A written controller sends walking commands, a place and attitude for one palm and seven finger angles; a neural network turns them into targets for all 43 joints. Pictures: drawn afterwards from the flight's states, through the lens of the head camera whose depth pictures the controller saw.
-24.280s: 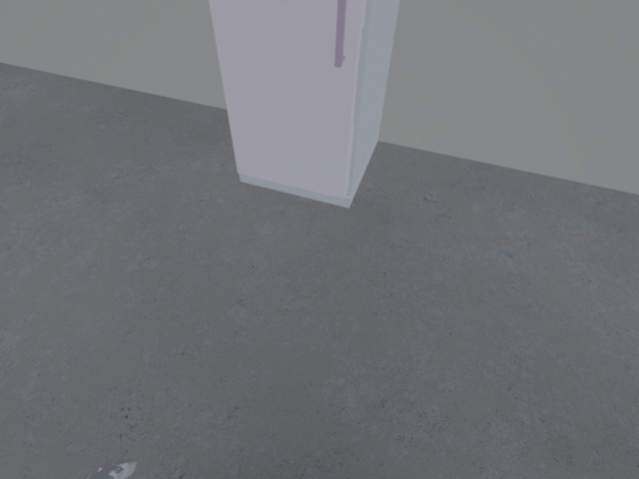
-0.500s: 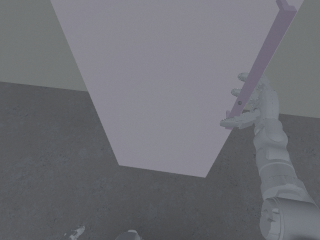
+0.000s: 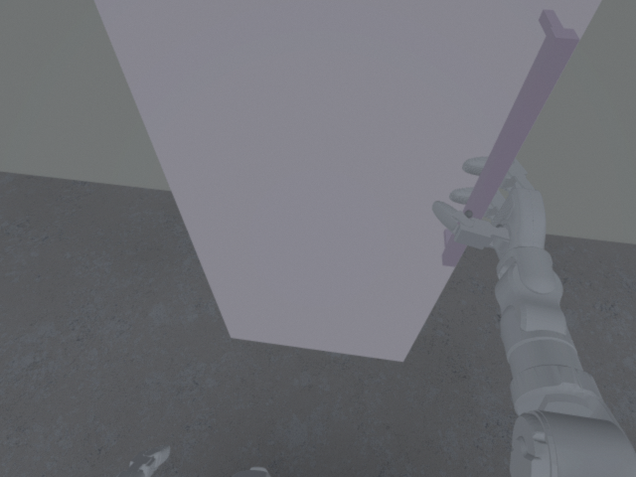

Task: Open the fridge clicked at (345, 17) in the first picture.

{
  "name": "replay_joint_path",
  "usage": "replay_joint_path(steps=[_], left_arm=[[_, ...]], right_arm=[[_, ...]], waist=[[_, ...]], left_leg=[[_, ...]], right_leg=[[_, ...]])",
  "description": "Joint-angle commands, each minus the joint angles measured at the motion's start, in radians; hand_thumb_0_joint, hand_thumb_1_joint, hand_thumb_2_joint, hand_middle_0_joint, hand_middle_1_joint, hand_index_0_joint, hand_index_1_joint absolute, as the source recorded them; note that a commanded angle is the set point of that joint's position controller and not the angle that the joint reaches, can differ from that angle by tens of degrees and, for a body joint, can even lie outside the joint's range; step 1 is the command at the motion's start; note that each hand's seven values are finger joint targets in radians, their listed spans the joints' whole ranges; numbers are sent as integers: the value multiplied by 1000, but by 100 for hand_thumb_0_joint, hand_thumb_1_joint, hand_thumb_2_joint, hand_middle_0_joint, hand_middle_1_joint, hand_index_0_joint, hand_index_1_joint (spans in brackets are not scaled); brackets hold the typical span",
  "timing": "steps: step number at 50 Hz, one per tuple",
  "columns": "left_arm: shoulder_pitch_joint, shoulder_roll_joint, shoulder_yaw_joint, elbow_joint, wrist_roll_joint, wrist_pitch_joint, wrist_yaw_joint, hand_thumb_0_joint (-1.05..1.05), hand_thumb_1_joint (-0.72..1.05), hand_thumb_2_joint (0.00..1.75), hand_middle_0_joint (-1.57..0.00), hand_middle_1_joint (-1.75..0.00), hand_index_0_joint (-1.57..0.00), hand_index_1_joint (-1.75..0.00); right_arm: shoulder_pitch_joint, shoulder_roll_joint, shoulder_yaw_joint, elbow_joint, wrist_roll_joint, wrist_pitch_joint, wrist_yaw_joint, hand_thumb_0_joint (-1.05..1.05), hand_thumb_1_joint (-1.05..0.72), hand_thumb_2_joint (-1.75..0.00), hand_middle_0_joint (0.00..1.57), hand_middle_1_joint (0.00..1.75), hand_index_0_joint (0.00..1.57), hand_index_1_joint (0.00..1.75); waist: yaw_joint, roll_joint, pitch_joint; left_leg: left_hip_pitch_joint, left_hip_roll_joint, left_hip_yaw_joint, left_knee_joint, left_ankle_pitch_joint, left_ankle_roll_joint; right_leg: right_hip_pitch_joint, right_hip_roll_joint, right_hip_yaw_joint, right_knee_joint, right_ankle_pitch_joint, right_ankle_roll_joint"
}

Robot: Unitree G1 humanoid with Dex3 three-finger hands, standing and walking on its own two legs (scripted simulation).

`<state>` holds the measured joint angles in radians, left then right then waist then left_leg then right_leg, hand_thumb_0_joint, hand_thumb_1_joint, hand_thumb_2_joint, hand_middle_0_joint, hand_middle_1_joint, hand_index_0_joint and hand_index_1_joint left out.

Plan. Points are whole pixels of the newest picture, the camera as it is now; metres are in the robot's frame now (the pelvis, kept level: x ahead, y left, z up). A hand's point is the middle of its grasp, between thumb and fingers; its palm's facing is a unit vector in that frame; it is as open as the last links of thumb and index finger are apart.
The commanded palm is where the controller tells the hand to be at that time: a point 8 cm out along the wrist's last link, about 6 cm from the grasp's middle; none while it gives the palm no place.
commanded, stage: grip the handle and tug to test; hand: right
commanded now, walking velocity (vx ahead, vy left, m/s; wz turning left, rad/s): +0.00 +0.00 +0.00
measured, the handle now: (487, 168) +0.49 -0.16 +0.14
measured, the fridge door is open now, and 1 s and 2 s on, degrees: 0 0 14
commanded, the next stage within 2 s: pull the door a little, standing still in 0.94 s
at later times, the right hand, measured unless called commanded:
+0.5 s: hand (468, 216) +0.43 -0.14 +0.10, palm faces +0.00 +1.00 +0.01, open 5.8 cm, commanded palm +0.40 -0.20 +0.11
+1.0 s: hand (467, 217) +0.43 -0.13 +0.10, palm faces +0.00 +1.00 +0.01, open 5.8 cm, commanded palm +0.38 -0.19 +0.11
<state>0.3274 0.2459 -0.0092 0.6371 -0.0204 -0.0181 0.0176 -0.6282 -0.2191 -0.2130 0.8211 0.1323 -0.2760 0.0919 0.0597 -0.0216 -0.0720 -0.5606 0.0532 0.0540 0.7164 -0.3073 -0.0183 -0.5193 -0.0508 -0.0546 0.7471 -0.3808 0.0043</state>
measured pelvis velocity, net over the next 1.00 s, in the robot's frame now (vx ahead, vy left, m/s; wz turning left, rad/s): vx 0.01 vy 0.00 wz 0.02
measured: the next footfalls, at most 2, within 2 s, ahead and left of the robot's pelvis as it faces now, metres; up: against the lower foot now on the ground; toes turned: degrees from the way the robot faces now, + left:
left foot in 1.94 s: +0.12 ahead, +0.09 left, +0.00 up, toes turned +7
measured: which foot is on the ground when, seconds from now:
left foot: down 0.00-1.00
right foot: down 0.00-1.00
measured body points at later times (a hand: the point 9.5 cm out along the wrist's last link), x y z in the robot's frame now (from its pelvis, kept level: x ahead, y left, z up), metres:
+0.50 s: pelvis +0.00 +0.01 +0.00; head +0.04 +0.01 +0.45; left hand +0.08 +0.26 -0.11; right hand +0.42 -0.19 +0.11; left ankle +0.03 +0.13 -0.71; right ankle -0.01 -0.12 -0.71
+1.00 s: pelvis +0.01 +0.00 +0.00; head +0.05 +0.01 +0.45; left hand +0.09 +0.26 -0.11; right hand +0.42 -0.19 +0.11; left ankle +0.03 +0.13 -0.71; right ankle -0.01 -0.12 -0.71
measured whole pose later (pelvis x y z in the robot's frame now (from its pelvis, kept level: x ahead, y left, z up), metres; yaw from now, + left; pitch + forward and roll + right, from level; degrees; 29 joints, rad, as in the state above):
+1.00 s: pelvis +0.01 +0.00 +0.00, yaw +1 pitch +8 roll +0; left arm 0.33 0.25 -0.01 0.60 -0.03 -0.01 0.02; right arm -0.51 -0.22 -0.22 0.68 0.15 -0.24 0.09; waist 0.07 -0.02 -0.07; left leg -0.53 0.04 0.03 0.68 -0.30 -0.02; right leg -0.47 -0.06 -0.08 0.70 -0.38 0.01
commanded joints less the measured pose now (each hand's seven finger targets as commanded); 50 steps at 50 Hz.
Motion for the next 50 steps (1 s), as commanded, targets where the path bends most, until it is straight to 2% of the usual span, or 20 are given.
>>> replay_joint_path(steps=[1, 4, 6, 9, 13, 17, 18, 21, 24, 28, 31, 34, 36, 38, 41, 42, 43, 46, 47, 50], left_arm=[[31, 140, 50, -118, -1, -33, 15, 0, 90, 90, -20, -30, -20, -30], [25, 137, 51, -118, -1, -39, 14, 0, 90, 90, -20, -30, -20, -30], [28, 142, 51, -117, 1, -39, 19, 0, 90, 90, -20, -30, -20, -30], [11, 141, 46, -116, -4, -37, 24, 0, 90, 90, -20, -30, -20, -30], [17, 143, 46, -108, -3, -33, 30, 0, 90, 90, -20, -30, -20, -30], [22, 144, 47, -109, -1, -28, 33, 0, 90, 90, -20, -30, -20, -30], [18, 141, 45, -111, -3, -28, 32, 0, 90, 90, -20, -30, -20, -30], [26, 144, 49, -108, 0, -26, 34, 0, 90, 90, -20, -30, -20, -30], [20, 141, 49, -112, -2, -29, 30, 0, 90, 90, -20, -30, -20, -30], [21, 143, 50, -115, -3, -32, 25, 0, 90, 90, -20, -30, -20, -30], [25, 148, 52, -116, -2, -30, 27, 0, 90, 90, -20, -30, -20, -30], [13, 139, 50, -122, -4, -34, 24, 0, 90, 90, -20, -30, -20, -30], [21, 144, 51, -121, -2, -36, 23, 0, 90, 90, -20, -30, -20, -30], [19, 145, 52, -125, -3, -35, 22, 0, 90, 90, -20, -30, -20, -30], [13, 143, 52, -138, -4, -36, 21, 0, 90, 90, -20, -30, -20, -30], [12, 142, 54, -136, -5, -35, 21, 0, 90, 90, -20, -30, -20, -30], [7, 137, 50, -142, -5, -36, 18, 0, 90, 90, -20, -30, -20, -30], [6, 141, 53, -151, -4, -34, 18, 0, 90, 90, -20, -30, -20, -30], [-1, 136, 53, -157, -6, -34, 17, 0, 90, 90, -20, -30, -20, -30], [-3, 134, 54, -157, -7, -33, 16, 0, 90, 90, -20, -30, -20, -30]], right_arm=[[-415, -186, -29, -254, 9, -70, -2, 0, -67, -80, 43, 137, 43, 137], [-399, -185, -35, -290, 22, -86, 3, 0, -81, -86, 44, 139, 44, 139], [-369, -207, -58, -274, 31, -90, 7, 0, -90, -90, 45, 140, 45, 140], [-393, -208, -51, -248, 32, -86, 17, 0, -90, -90, 45, 140, 45, 140], [-432, -249, -78, -238, 29, -86, 21, 0, -90, -90, 45, 140, 45, 140], [-395, -285, -120, -209, 31, -81, 20, 0, -90, -90, 45, 140, 45, 140], [-397, -265, -99, -211, 31, -79, 24, 0, -90, -90, 45, 140, 45, 140], [-400, -279, -114, -214, 34, -84, 23, 0, -90, -90, 45, 140, 45, 140], [-411, -245, -81, -238, 30, -86, 23, 0, -90, -90, 45, 140, 45, 140], [-381, -210, -60, -224, 34, -84, 14, 0, -90, -90, 45, 140, 45, 140], [-371, -237, -75, -228, 25, -86, 12, 0, -90, -90, 45, 140, 45, 140], [-361, -191, -36, -255, 20, -83, 11, 0, -90, -90, 45, 140, 45, 140], [-343, -196, -44, -243, 21, -78, 7, 0, -90, -90, 45, 140, 45, 140], [-320, -208, -56, -257, 23, -74, 8, 0, -90, -90, 45, 140, 45, 140], [-254, -187, -47, -287, 31, -68, 14, 0, -90, -90, 45, 140, 45, 140], [-244, -207, -65, -296, 29, -66, 12, 0, -90, -90, 45, 140, 45, 140], [-233, -165, -32, -309, 32, -59, 17, 0, -90, -90, 45, 140, 45, 140], [-168, -194, -63, -346, 37, -51, 15, 0, -90, -90, 45, 140, 45, 140], [-150, -193, -63, -369, 37, -48, 15, 0, -90, -90, 45, 140, 45, 140], [-135, -178, -54, -404, 43, -34, 17, 0, -90, -90, 45, 140, 45, 140]], waist=[[-5, 5, -338], [-7, 6, -363], [-11, 60, -359], [-3, 43, -317], [0, 15, -334], [-13, 49, -343], [-11, 24, -336], [-11, 58, -351], [-11, -9, -358], [-2, 44, -332], [-8, 46, -326], [-12, -14, -339], [-8, 35, -328], [-15, 59, -338], [-27, 56, -343], [-33, 36, -342], [-30, 18, -332], [-47, 54, -347], [-52, 23, -349], [-48, 34, -341]], left_leg=[[237, -64, -6, -63, 318, 41], [249, -68, -7, -61, 348, 39], [279, -67, -9, -67, 346, 38], [265, -64, -17, -77, 319, 35], [260, -62, -24, -77, 315, 33], [287, -59, -26, -77, 321, 30], [281, -59, -26, -77, 322, 32], [289, -61, -24, -77, 320, 32], [260, -62, -19, -73, 315, 36], [254, -66, -15, -79, 308, 32], [256, -66, -16, -82, 279, 34], [243, -64, -14, -77, 282, 37], [242, -67, -10, -80, 275, 37], [261, -67, -12, -79, 292, 34], [284, -66, -12, -79, 318, 37], [284, -65, -13, -76, 337, 37], [279, -65, -9, -77, 342, 36], [322, -65, -10, -76, 373, 38], [325, -64, -11, -73, 397, 39], [326, -65, -9, -76, 427, 38]], right_leg=[[107, 49, 26, -111, 281, -17], [128, 48, 25, -104, 303, -15], [105, 48, 24, -108, 288, -18], [82, 52, 18, -115, 237, -18], [90, 54, 19, -112, 237, -21], [67, 55, 17, -114, 239, -22], [68, 57, 17, -116, 239, -20], [72, 55, 20, -113, 243, -21], [99, 54, 20, -115, 251, -16], [88, 51, 19, -118, 239, -19], [82, 49, 21, -121, 222, -20], [103, 51, 19, -123, 231, -16], [98, 47, 24, -121, 232, -19], [91, 47, 21, -124, 235, -20], [95, 48, 15, -127, 262, -20], [100, 45, 12, -127, 279, -19], [105, 47, 10, -130, 283, -17], [103, 46, 8, -131, 310, -19], [111, 46, 4, -132, 332, -18], [125, 43, 2, -132, 360, -17]])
